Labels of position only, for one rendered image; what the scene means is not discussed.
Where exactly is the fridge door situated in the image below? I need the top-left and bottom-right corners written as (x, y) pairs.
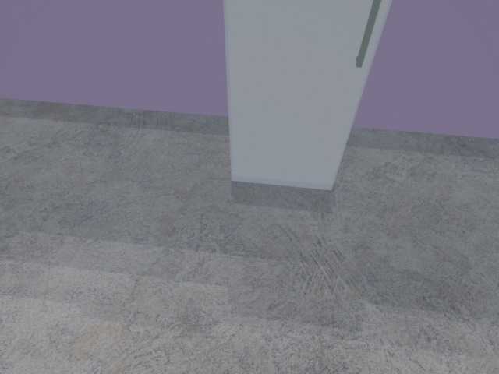
top-left (227, 0), bottom-right (389, 185)

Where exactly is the handle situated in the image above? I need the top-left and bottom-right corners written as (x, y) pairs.
top-left (356, 0), bottom-right (381, 68)

